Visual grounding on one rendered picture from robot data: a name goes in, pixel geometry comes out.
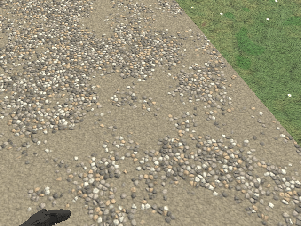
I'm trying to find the left robot hand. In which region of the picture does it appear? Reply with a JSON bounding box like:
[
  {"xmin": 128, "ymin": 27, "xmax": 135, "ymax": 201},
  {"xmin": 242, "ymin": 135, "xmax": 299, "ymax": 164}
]
[{"xmin": 19, "ymin": 209, "xmax": 71, "ymax": 226}]

